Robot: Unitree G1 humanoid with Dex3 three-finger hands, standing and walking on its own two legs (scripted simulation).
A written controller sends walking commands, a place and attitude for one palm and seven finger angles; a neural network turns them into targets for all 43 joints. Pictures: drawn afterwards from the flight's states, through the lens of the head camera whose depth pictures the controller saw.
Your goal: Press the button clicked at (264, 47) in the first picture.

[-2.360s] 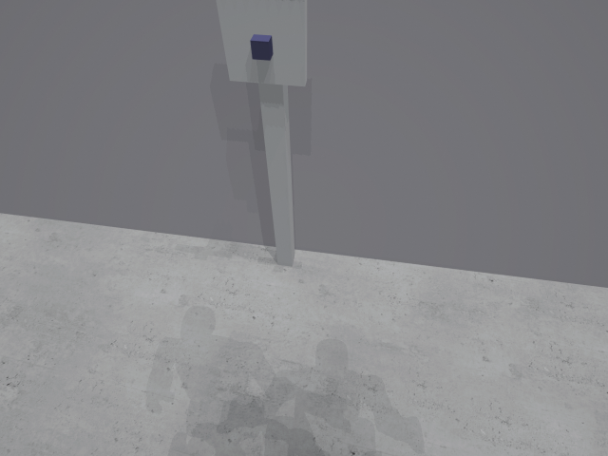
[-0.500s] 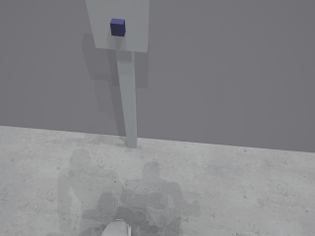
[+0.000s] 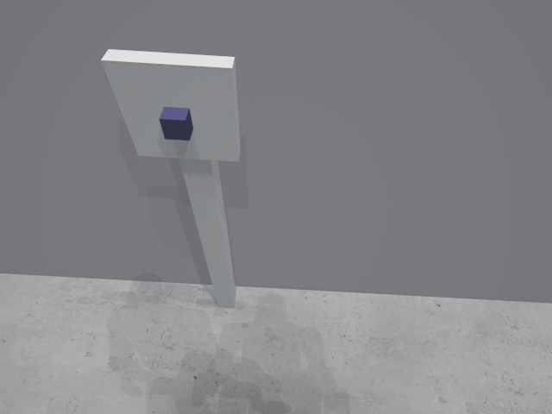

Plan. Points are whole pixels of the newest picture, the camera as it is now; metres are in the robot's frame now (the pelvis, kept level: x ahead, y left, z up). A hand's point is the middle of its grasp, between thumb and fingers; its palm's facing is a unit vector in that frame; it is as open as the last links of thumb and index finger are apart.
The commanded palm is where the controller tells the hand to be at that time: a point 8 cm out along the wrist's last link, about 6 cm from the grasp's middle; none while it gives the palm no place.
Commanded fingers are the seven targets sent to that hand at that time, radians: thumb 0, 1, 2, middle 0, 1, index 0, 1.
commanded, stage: come to a stop and stand still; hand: left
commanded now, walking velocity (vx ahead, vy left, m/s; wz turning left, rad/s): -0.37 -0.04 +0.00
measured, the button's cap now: (177, 122) +0.50 +0.19 +0.13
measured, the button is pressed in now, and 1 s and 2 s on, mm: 0 0 0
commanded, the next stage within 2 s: none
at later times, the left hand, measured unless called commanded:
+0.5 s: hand out of the picture +0.06 +0.16 -0.16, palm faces +0.06 -0.97 -0.25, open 7.3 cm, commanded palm none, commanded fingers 0.00 0.90 0.90 -0.20 -0.30 -0.20 -0.30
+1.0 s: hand out of the picture -0.01 +0.20 -0.17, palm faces +0.04 -0.98 -0.19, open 7.3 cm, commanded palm none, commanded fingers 0.00 0.90 0.90 -0.20 -0.30 -0.20 -0.30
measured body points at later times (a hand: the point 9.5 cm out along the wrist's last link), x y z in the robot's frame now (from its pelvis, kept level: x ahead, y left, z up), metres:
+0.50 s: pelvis +0.01 -0.03 +0.01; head +0.06 -0.04 +0.45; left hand +0.05 +0.21 -0.14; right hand +0.07 -0.28 -0.15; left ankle -0.04 +0.10 -0.69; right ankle +0.01 -0.12 -0.74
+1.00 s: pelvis +0.00 +0.02 +0.01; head +0.02 +0.03 +0.46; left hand -0.01 +0.25 -0.15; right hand +0.00 -0.20 -0.15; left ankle -0.03 +0.11 -0.74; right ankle +0.01 -0.12 -0.74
